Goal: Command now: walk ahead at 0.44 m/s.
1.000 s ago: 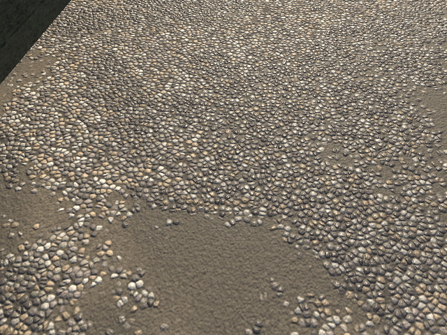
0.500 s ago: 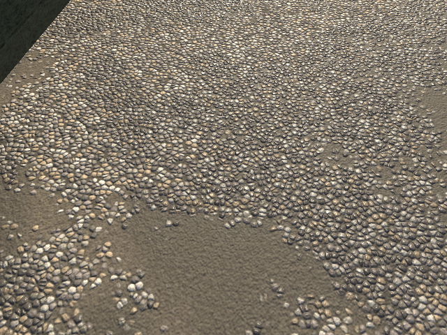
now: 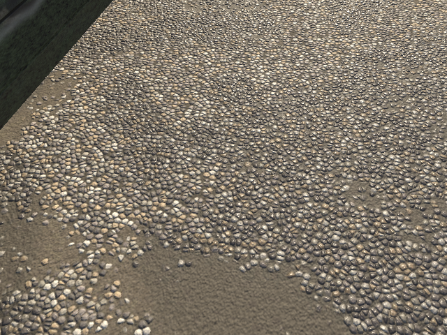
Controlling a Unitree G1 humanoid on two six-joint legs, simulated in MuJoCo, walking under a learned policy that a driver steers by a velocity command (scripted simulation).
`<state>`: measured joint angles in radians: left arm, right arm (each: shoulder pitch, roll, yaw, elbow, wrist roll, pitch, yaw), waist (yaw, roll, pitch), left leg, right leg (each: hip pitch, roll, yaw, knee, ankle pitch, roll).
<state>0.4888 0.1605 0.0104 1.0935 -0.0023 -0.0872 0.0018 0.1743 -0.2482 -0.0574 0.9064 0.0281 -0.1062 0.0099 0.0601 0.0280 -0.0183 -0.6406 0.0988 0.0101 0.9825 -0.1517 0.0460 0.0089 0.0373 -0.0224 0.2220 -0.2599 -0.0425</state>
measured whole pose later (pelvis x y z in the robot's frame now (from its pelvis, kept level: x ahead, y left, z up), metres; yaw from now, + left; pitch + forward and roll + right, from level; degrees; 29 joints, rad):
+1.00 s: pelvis +0.52 -0.07 +0.00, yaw -28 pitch +2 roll +0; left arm 0.30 0.25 0.08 0.77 -0.01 -0.06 -0.02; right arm 0.10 -0.30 -0.07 0.77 -0.01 -0.11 -0.01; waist 0.03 0.03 0.04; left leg -0.64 0.12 -0.07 1.05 -0.25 -0.03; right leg -0.23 0.11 0.03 0.36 -0.16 -0.11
